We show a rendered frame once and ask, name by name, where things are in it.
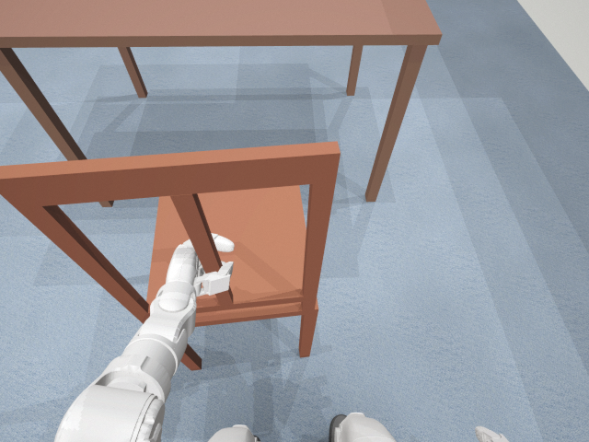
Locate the robot right thigh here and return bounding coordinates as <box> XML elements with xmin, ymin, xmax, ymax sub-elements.
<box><xmin>334</xmin><ymin>416</ymin><xmax>397</xmax><ymax>442</ymax></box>

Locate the robot right shin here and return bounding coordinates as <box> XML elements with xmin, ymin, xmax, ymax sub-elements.
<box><xmin>341</xmin><ymin>413</ymin><xmax>365</xmax><ymax>423</ymax></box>

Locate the table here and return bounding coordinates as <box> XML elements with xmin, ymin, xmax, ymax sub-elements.
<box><xmin>0</xmin><ymin>0</ymin><xmax>443</xmax><ymax>207</ymax></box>

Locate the robot left forearm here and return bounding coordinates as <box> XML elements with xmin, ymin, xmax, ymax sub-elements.
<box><xmin>54</xmin><ymin>281</ymin><xmax>197</xmax><ymax>442</ymax></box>

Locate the robot left hand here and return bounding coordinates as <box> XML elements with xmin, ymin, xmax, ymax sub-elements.
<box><xmin>166</xmin><ymin>233</ymin><xmax>235</xmax><ymax>297</ymax></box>

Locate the robot left upper arm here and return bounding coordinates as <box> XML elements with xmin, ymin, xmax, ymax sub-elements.
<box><xmin>59</xmin><ymin>385</ymin><xmax>165</xmax><ymax>442</ymax></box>

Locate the chair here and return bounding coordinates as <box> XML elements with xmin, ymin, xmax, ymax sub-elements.
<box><xmin>0</xmin><ymin>141</ymin><xmax>341</xmax><ymax>371</ymax></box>

